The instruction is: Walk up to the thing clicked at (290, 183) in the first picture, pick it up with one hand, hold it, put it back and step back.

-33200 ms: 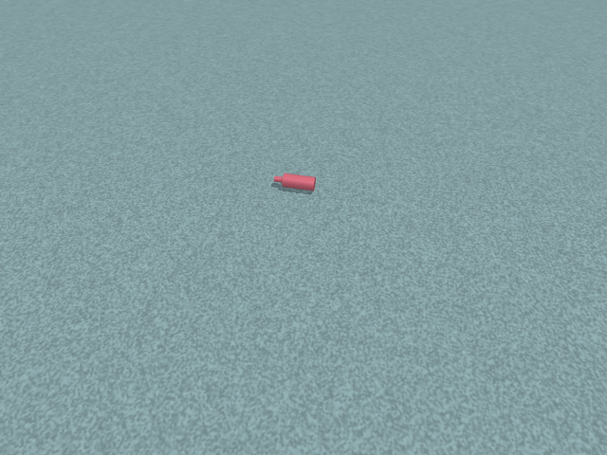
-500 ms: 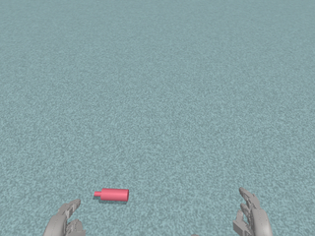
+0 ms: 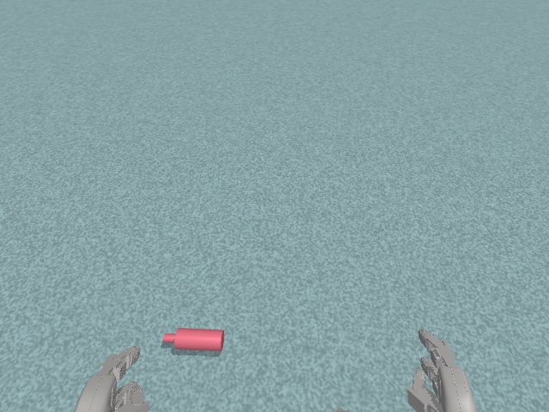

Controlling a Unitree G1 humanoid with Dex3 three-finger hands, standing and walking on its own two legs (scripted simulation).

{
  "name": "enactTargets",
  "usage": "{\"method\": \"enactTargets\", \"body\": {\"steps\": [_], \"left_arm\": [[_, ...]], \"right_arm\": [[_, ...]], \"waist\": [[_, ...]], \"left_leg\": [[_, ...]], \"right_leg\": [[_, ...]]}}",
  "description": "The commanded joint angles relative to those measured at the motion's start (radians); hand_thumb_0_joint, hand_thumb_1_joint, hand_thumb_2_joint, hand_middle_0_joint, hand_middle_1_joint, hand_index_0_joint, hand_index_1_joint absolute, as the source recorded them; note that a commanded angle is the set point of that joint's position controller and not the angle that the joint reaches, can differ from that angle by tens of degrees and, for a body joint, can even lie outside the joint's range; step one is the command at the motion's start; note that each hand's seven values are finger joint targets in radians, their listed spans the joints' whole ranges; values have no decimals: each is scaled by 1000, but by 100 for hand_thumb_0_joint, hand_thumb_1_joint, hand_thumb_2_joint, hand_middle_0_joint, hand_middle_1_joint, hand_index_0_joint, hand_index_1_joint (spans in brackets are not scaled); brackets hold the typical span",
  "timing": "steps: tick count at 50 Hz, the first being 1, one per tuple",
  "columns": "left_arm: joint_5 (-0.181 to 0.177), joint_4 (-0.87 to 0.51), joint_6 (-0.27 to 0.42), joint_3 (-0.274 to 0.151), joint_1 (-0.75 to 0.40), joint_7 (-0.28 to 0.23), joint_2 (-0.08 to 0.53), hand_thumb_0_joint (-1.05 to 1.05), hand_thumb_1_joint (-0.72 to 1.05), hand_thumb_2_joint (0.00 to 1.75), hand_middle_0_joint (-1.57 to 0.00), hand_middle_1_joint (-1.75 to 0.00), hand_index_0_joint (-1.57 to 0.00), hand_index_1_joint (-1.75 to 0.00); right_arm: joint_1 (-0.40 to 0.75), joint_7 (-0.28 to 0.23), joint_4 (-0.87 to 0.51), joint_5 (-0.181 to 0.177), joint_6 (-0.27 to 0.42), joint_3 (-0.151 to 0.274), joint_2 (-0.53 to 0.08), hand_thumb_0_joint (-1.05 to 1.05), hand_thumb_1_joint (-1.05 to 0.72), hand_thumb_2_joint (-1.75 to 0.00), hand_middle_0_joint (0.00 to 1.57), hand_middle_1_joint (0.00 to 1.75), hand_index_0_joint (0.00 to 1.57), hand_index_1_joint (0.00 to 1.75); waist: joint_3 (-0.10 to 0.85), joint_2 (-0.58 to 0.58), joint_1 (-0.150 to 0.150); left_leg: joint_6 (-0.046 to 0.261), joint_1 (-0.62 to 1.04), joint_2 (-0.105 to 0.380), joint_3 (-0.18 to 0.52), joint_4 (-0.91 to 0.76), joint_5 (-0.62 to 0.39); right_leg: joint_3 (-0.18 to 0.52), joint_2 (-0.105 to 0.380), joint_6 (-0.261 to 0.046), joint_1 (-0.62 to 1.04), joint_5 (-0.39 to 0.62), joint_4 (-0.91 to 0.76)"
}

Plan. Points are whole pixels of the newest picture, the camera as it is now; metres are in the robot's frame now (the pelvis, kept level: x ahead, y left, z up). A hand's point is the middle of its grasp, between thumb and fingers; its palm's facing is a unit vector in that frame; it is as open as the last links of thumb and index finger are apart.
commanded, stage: home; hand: left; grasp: from above
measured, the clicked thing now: (193, 339) +0.48 +0.26 -0.68
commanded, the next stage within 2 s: stand in 0.28 s
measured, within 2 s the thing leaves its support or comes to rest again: neither
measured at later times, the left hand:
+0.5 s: hand out of the picture +0.16 +0.21 -0.08, palm faces +0.00 -0.95 -0.32, open 7.4 cm
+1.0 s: hand out of the picture +0.04 +0.23 -0.11, palm faces +0.04 -0.94 -0.33, open 7.4 cm
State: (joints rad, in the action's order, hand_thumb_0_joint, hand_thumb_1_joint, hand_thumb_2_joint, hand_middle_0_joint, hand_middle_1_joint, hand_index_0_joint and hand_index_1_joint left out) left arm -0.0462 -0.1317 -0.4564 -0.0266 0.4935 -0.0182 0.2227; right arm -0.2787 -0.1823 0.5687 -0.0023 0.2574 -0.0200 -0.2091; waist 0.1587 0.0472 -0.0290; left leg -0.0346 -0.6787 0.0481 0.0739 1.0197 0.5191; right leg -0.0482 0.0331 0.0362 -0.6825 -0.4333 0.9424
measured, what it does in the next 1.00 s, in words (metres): rises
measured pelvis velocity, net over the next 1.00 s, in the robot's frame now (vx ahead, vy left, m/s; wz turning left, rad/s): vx -0.01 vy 0.00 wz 0.00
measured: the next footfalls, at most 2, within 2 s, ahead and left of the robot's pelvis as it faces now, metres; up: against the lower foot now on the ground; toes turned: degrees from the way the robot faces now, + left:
none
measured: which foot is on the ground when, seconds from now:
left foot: down 0.00-1.00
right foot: down 0.00-1.00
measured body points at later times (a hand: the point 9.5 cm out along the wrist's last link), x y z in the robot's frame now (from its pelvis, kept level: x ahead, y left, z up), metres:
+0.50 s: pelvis -0.01 +0.00 +0.01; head +0.02 +0.01 +0.46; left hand +0.16 +0.26 -0.06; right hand +0.15 -0.25 -0.09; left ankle -0.01 +0.14 -0.68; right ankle +0.02 -0.15 -0.68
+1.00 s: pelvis -0.01 +0.00 +0.05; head -0.01 -0.01 +0.50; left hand +0.03 +0.28 -0.08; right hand +0.06 -0.28 -0.09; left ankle -0.01 +0.14 -0.68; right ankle +0.02 -0.15 -0.68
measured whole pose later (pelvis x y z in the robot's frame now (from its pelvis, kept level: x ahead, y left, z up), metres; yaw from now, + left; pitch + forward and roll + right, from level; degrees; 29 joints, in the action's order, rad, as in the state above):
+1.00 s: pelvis -0.01 +0.00 +0.05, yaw +0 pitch -4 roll +0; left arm 0.03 1.04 -0.02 -0.03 0.21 -0.03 0.28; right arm -0.20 -0.02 1.03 0.04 0.00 0.04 -0.28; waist -0.05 0.02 0.02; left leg -0.02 -0.18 0.02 0.03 0.54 0.29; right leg -0.02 0.06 0.04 -0.22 -0.24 0.52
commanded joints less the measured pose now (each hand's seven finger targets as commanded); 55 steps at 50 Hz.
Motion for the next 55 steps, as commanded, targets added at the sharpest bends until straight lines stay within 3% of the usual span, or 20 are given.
{"method": "enactTargets", "body": {"steps": [1, 7, 8, 9, 14, 18, 19, 20, 21, 22, 24, 26, 28, 30, 40, 44, 48, 55], "left_arm": [[3, -192, 48, -59, -26, -5, 100, 0, 90, 90, -20, -30, -20, -30], [-1, -159, 38, -62, -11, -5, 91, 0, 90, 90, -20, -30, -20, -30], [2, -208, 43, -78, -41, -7, 116, 0, 90, 90, -20, -30, -20, -30], [4, -171, 40, -64, -10, -7, 94, 0, 90, 90, -20, -30, -20, -30], [7, -210, 39, -72, -43, -5, 116, 0, 90, 90, -20, -30, -20, -30], [4, -203, 38, -68, -11, -8, 103, 0, 90, 90, -20, -30, -20, -30], [105, 148, 256, -63, -318, -45, 188, 0, 90, 90, -20, -30, -20, -30], [116, 324, 322, -79, -198, -42, 193, 0, 90, 90, -20, -30, -20, -30], [126, 373, 357, -79, -174, -39, 211, 0, 90, 90, -20, -30, -20, -30], [125, 398, 375, -68, -218, -31, 216, 0, 90, 90, -20, -30, -20, -30], [113, 483, 407, -66, -262, -24, 227, 0, 90, 90, -20, -30, -20, -30], [100, 559, 413, -71, -265, -21, 221, 0, 90, 90, -20, -30, -20, -30], [96, 644, 424, -63, -292, -23, 206, 0, 90, 90, -20, -30, -20, -30], [99, 711, 438, -64, -308, -22, 206, 0, 90, 90, -20, -30, -20, -30], [82, 975, 472, -64, -304, -23, 229, 0, 90, 90, -20, -30, -20, -30], [78, 1051, 469, -58, -312, -25, 242, 0, 90, 90, -20, -30, -20, -30], [77, 1112, 465, -53, -314, -24, 242, 0, 90, 90, -20, -30, -20, -30], [78, 1177, 471, -48, -332, -19, 260, 0, 90, 90, -20, -30, -20, -30]], "right_arm": [[65, -15, -158, -2, 56, 48, -128, 0, -90, -90, 20, 30, 20, 30], [63, -14, -157, -2, 52, 47, -127, 0, -90, -90, 20, 30, 20, 30], [65, -14, -159, -3, 51, 48, -126, 0, -90, -90, 20, 30, 20, 30], [64, -14, -164, -3, 50, 49, -127, 0, -90, -90, 20, 30, 20, 30], [68, -12, -167, -3, 45, 49, -124, 0, -90, -90, 20, 30, 20, 30], [70, -11, -175, -5, 46, 51, -127, 0, -90, -90, 20, 30, 20, 30], [114, 48, 81, 127, -67, 85, -265, 0, -90, -90, 20, 30, 20, 30], [114, 81, 85, 122, -115, 102, -276, 0, -90, -90, 20, 30, 20, 30], [103, 101, 75, 124, -138, 100, -270, 0, -90, -90, 20, 30, 20, 30], [84, 116, 72, 120, -154, 96, -265, 0, -90, -90, 20, 30, 20, 30], [98, 148, 104, 67, -165, 91, -227, 0, -90, -90, 20, 30, 20, 30], [137, 158, 114, 54, -174, 101, -236, 0, -90, -90, 20, 30, 20, 30], [139, 165, 152, 51, -182, 108, -231, 0, -90, -90, 20, 30, 20, 30], [147, 167, 177, 58, -193, 112, -236, 0, -90, -90, 20, 30, 20, 30], [111, 149, 308, 45, -220, 109, -260, 0, -90, -90, 20, 30, 20, 30], [98, 147, 358, 37, -229, 100, -260, 0, -90, -90, 20, 30, 20, 30], [117, 148, 391, 37, -235, 95, -266, 0, -90, -90, 20, 30, 20, 30], [116, 152, 435, 30, -237, 90, -265, 0, -90, -90, 20, 30, 20, 30]], "waist": [[102, 9, -7], [78, -26, -11], [89, -4, -2], [95, -10, -8], [77, 9, -5], [96, 6, -1], [-129, -25, 60], [-47, -58, 71], [-20, -70, 58], [-34, -43, 34], [-22, -22, 48], [-33, -87, 66], [-45, -49, 64], [-79, -19, 61], [-134, -29, 48], [-160, -43, 40], [-197, -9, 49], [-220, -44, 43]], "left_leg": [[30, 58, -47, -32, -180, -259], [37, 52, -51, -43, -166, -269], [36, 55, -50, -42, -169, -259], [35, 59, -51, -43, -166, -273], [35, 50, -52, -44, -173, -227], [33, 55, -48, -36, -172, -253], [86, 146, 18, 18, -272, -478], [94, 207, 9, -6, -257, -517], [99, 237, -1, -20, -244, -506], [99, 222, -5, -3, -271, -417], [96, 250, -24, -8, -318, -313], [87, 279, -25, -20, -316, -298], [86, 290, -14, -1, -362, -274], [90, 284, 5, 26, -425, -188], [75, 397, 21, 28, -526, -335], [64, 433, 24, 26, -576, -325], [65, 412, 41, 47, -658, -238], [51, 460, 34, 26, -683, -247]], "right_leg": [[-34, -47, -31, 109, 178, -131], [-32, -44, -25, 117, 199, -144], [-32, -43, -27, 119, 190, -143], [-31, -43, -28, 118, 200, -140], [-31, -43, -26, 105, 162, -147], [-36, -45, -28, 111, 180, -136], [31, 8, -72, 226, 203, -123], [68, 16, -102, 266, 214, -155], [83, 31, -111, 284, 243, -175], [90, 28, -108, 265, 217, -188], [97, 49, -97, 338, 214, -202], [109, 60, -92, 321, 190, -249], [91, 56, -78, 341, 188, -270], [75, 44, -65, 351, 133, -293], [87, 70, -63, 461, 307, -428], [97, 78, -61, 485, 287, -488], [83, 69, -49, 520, 241, -520], [103, 76, -45, 513, 194, -590]]}}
